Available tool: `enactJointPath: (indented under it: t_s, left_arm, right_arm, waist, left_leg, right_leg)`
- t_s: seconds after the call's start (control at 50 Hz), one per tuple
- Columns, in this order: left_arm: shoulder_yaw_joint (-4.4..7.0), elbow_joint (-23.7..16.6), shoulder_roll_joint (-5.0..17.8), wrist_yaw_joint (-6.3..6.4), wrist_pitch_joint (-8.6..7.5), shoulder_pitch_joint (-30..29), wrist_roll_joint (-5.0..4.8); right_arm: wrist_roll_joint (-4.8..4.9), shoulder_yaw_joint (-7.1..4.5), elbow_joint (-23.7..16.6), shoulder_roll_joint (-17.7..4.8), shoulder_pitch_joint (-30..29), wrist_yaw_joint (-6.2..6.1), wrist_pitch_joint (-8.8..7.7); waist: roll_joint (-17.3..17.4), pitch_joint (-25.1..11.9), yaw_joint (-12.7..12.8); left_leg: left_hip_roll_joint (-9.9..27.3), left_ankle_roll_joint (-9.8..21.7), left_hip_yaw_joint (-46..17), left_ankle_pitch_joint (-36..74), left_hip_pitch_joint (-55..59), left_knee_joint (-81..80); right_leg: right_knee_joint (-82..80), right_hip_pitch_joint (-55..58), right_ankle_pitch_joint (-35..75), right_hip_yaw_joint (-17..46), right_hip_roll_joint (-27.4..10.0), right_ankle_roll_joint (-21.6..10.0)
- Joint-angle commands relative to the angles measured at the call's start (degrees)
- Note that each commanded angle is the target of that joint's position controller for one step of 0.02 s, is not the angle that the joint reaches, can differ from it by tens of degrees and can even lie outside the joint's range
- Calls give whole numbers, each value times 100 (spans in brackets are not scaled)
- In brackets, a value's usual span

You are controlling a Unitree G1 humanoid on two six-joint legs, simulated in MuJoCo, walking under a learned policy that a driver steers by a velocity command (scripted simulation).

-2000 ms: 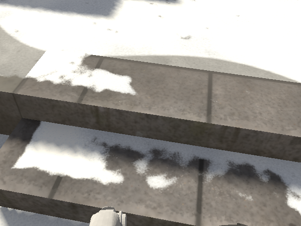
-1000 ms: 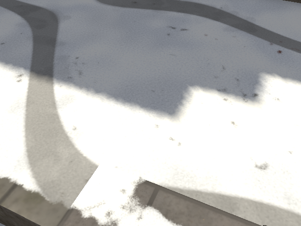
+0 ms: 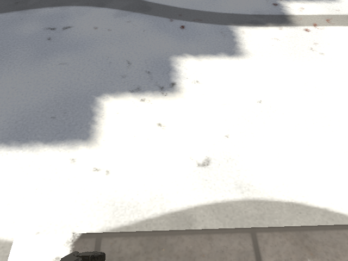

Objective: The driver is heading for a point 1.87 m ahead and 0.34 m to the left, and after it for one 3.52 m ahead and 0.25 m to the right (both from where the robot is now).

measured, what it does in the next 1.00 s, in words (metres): steps on the spot: left foot, then right foot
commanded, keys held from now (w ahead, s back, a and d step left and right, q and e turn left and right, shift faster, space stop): q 0.56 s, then no key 0.04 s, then e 0.40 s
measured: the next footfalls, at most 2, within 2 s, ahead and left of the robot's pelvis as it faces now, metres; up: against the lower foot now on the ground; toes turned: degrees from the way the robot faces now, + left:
left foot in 0.26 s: -0.02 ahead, +0.16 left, +0.00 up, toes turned +12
right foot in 0.82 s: +0.03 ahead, -0.06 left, +0.00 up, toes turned +18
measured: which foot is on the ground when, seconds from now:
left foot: down 0.00-0.00, up 0.02-0.24, down 0.26-1.00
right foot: down 0.00-0.26, up 0.28-0.80, down 0.82-1.00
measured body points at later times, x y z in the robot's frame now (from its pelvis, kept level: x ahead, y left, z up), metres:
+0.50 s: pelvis -0.03 +0.09 +0.02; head -0.03 +0.11 +0.47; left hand +0.06 +0.41 -0.06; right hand +0.17 -0.12 -0.06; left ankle -0.06 +0.15 -0.72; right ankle -0.04 -0.07 -0.58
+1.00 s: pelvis -0.03 +0.07 +0.01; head -0.01 +0.08 +0.45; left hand +0.05 +0.33 -0.10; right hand +0.22 -0.12 -0.07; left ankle -0.06 +0.16 -0.72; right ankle -0.01 -0.07 -0.72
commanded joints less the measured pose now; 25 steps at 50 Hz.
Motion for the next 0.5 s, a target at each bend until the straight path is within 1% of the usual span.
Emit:
enactJointPath:
  t_s: [0.02, 0.04, 0.06, 0.08, 0.1, 0.12, 0.14, 0.16, 0.18, 0.2, 0.22, 0.24, 0.26, 0.28, 0.3, 0.32, 0.34, 0.36, 0.38, 0.4, 0.42, 0.44, 0.46, 0.48, 0.5]
  left_arm:
    - [507, -293, 1086, 348, -36, 668, 162]
    - [555, -294, 1089, 419, -40, 528, 190]
    - [606, -359, 1114, 501, -84, 313, 249]
    - [615, -375, 1011, 583, -149, 162, 259]
    - [604, -390, 938, 650, -210, -79, 271]
    - [571, -361, 827, 696, -291, -226, 303]
    - [557, -365, 809, 745, -357, -398, 308]
    - [577, -346, 894, 788, -384, -548, 282]
    - [613, -351, 1008, 801, -361, -616, 230]
    - [675, -374, 1165, 764, -261, -651, 226]
    - [727, -314, 1346, 684, -121, -548, 261]
    - [716, -196, 1308, 591, 2, -216, 323]
    - [590, -46, 859, 545, 49, 238, 372]
    - [393, -434, 179, 593, 26, 546, 324]
    - [418, -721, 525, 557, -104, 338, 198]
    - [447, -694, 710, 525, -93, -458, 27]
    - [506, -696, 981, 566, -126, -476, 82]
    - [648, -580, 1319, 601, -153, -148, 159]
    - [641, -583, 1293, 598, -240, 51, 306]
    - [587, -636, 1122, 579, -270, 143, 352]
    - [577, -645, 1082, 574, -244, 220, 285]
    - [568, -636, 1109, 563, -199, 269, 208]
    - [554, -638, 1136, 570, -147, 324, 174]
    - [539, -641, 1181, 580, -96, 353, 169]
    - [520, -647, 1195, 596, -56, 356, 183]
  right_arm:
    - [-5, -13, -809, -305, -661, -129, -203]
    - [-102, -68, -772, -368, -415, -116, -131]
    - [-174, -112, -798, -451, -270, -96, -63]
    - [-232, -103, -816, -414, -268, -44, 0]
    - [-277, -54, -876, -272, -320, 44, 50]
    - [-278, -10, -946, -130, -406, 138, 99]
    - [-289, 12, -1032, -71, -456, 235, 137]
    - [-294, 14, -1105, -41, -474, 327, 170]
    - [-271, -18, -1119, -96, -499, 409, 173]
    - [-196, -47, -1056, -129, -377, 489, 146]
    - [-134, -77, -979, -157, -263, 531, 70]
    - [-82, -149, -934, -285, -147, 514, -23]
    - [-116, -272, -922, -536, -24, 437, -113]
    - [-100, -540, -963, -1543, 584, 236, -225]
    - [-199, -596, -1082, -1812, 812, 196, -389]
    - [-382, -558, -824, -1433, 582, 241, -456]
    - [-365, -486, -899, -1296, 62, 323, -425]
    - [-259, -325, -1108, -977, -489, 355, -348]
    - [-183, -185, -1210, -718, -887, 350, -310]
    - [-167, -157, -1362, -684, -1068, 304, -247]
    - [-231, -138, -1379, -701, -1012, 251, -196]
    - [-309, -155, -1379, -760, -813, 227, -172]
    - [-339, -160, -1359, -784, -607, 234, -176]
    - [-331, -144, -1331, -759, -412, 252, -199]
    - [-307, -120, -1307, -731, -254, 266, -216]
  waist:
    - [-492, -336, 639]
    - [-739, -186, 565]
    - [-914, -149, 516]
    - [-920, -142, 523]
    - [-716, -199, 412]
    - [-411, -152, 325]
    - [-162, -176, 233]
    - [-200, -215, 120]
    - [-270, -244, 118]
    - [-365, -257, 145]
    - [-456, -220, 215]
    - [-402, -214, 313]
    - [14, -329, 351]
    - [1525, -850, 433]
    - [1450, -991, 8]
    - [1002, -366, -178]
    - [1007, -285, -7]
    - [756, -387, 301]
    - [238, -179, 626]
    - [315, -176, 753]
    - [399, -424, 738]
    - [423, -554, 666]
    - [491, -562, 601]
    - [526, -562, 525]
    - [546, -596, 470]
  left_leg:
    - [7, 243, -1, 429, -953, 331]
    - [-3, 179, 27, -362, -773, 824]
    - [21, 109, -63, -1135, -697, 1478]
    - [76, 50, -227, -1466, -784, 2263]
    - [136, -2, -333, -1506, -740, 2779]
    - [186, -33, -460, -1492, -858, 2813]
    - [252, -65, -496, -1403, -850, 2268]
    - [320, -79, -386, -1226, -700, 1422]
    - [209, -62, -88, -952, -424, 635]
    - [18, 1, 218, -346, -73, -141]
    - [-188, 131, 390, 548, 358, -899]
    - [-373, 325, 392, 1175, 742, -1422]
    - [-207, 694, -39, 2090, 1261, -1631]
    - [1294, 2153, -2072, 5543, 2250, -1641]
    - [2214, 2899, -3715, 4922, 2487, -2215]
    - [1807, 2314, -2880, 3632, 1991, -2049]
    - [1422, 1947, -2195, 3319, 1440, -1902]
    - [1298, 1804, -1921, 3462, 918, -1905]
    - [1168, 1660, -1759, 3226, 451, -2076]
    - [1022, 1689, -1707, 3283, 243, -2136]
    - [1024, 1803, -1790, 3514, 451, -2053]
    - [1091, 1879, -1925, 3631, 707, -1997]
    - [1098, 1901, -1980, 3633, 838, -1948]
    - [1059, 1889, -2022, 3587, 976, -1895]
    - [1054, 1888, -2117, 3574, 1085, -1843]
  right_leg:
    - [-1469, 1314, 2977, 1756, -2130, -1494]
    - [-1731, 930, 2644, 1767, -2287, -1593]
    - [-1945, 671, 2533, 1731, -2350, -1622]
    - [-2119, 591, 2611, 1689, -2399, -1611]
    - [-2152, 468, 2773, 1458, -2290, -1490]
    - [-2146, 497, 2887, 1214, -2260, -1365]
    - [-2109, 647, 2857, 918, -2102, -1173]
    - [-2014, 827, 2788, 599, -1882, -955]
    - [-1865, 902, 2550, 313, -1648, -795]
    - [-1778, 878, 2235, 179, -1567, -739]
    - [-1666, 702, 1639, 160, -1604, -670]
    - [-1431, 527, 1071, 182, -1656, -513]
    - [-722, 165, 494, -67, -1414, -138]
    - [1111, -1017, -1073, -829, -334, 661]
    - [2138, -1794, -1945, 369, 301, 995]
    - [3639, -2444, -1543, 984, 162, 901]
    - [4847, -2632, -1251, 1138, 147, 765]
    - [5258, -2424, -846, 1292, 108, 651]
    - [4449, -2206, -283, 1460, -50, 586]
    - [4262, -1897, 18, 1345, 18, 665]
    - [4368, -1905, 289, 1298, 141, 796]
    - [4485, -2090, 412, 1336, 188, 944]
    - [4510, -2262, 477, 1365, 209, 1068]
    - [4424, -2452, 519, 1376, 214, 1151]
    - [4357, -2594, 506, 1383, 200, 1207]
